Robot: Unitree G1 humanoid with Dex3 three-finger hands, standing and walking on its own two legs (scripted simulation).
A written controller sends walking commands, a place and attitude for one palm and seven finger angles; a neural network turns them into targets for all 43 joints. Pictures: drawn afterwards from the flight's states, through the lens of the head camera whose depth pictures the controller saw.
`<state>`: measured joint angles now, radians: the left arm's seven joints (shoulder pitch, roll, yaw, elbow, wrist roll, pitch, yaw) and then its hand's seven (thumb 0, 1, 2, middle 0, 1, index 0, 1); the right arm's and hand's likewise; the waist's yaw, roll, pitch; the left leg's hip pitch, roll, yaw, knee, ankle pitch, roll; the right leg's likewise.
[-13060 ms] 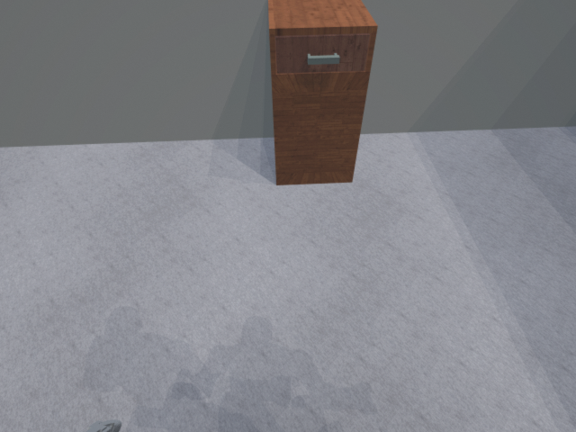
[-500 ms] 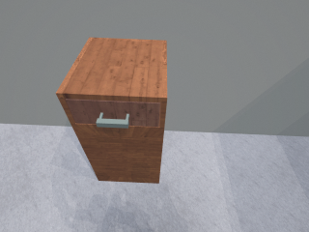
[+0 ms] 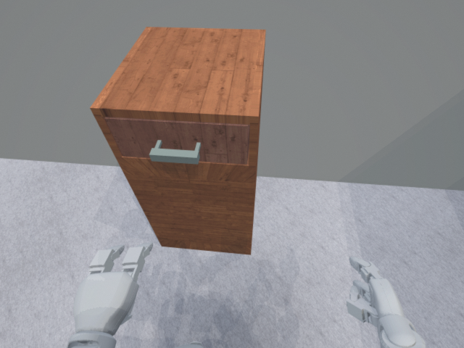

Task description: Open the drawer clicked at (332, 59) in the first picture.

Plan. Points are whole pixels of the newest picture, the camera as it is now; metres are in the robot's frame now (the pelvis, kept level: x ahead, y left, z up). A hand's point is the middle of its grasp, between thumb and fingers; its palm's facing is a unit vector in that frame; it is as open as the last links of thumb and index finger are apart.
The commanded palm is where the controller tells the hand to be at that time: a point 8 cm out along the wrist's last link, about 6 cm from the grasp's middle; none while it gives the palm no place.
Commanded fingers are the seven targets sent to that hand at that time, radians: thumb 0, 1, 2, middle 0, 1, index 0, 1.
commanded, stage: raise the hand with hooked fingers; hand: left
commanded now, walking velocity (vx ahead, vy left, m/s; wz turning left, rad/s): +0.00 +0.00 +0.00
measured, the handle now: (176, 150) +0.56 +0.23 -0.05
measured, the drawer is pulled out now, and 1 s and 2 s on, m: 0.00 0.00 0.00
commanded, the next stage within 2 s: move the hooked fingers above the handle in 1.48 s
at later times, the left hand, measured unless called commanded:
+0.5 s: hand (109, 249) +0.25 +0.25 +0.04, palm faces +0.00 -0.11 -0.99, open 11.6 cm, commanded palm +0.23 +0.25 +0.10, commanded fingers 0.00 -0.20 0.43 -0.28 -1.00 -0.28 -1.00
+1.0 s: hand (89, 197) +0.31 +0.28 +0.10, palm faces +0.05 -0.09 -0.99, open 13.8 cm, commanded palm +0.29 +0.28 +0.16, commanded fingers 0.00 -0.50 0.30 -0.30 -1.20 -0.30 -1.20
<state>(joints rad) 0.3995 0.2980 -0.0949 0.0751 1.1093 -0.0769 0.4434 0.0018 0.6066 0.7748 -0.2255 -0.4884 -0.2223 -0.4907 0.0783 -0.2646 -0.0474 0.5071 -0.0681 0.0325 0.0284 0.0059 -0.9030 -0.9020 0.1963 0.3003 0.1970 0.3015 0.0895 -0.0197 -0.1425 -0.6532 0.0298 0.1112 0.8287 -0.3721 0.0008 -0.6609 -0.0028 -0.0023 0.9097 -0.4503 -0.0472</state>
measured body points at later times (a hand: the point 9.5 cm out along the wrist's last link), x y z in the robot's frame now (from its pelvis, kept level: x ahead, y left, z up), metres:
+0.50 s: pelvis +0.02 +0.00 +0.02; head +0.06 -0.03 +0.46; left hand +0.25 +0.25 +0.09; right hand +0.19 -0.23 -0.11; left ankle +0.02 +0.13 -0.69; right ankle +0.00 -0.09 -0.69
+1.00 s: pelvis +0.02 +0.03 +0.03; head +0.04 +0.00 +0.48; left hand +0.30 +0.28 +0.16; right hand +0.24 -0.17 -0.07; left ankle +0.02 +0.13 -0.69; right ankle +0.00 -0.09 -0.69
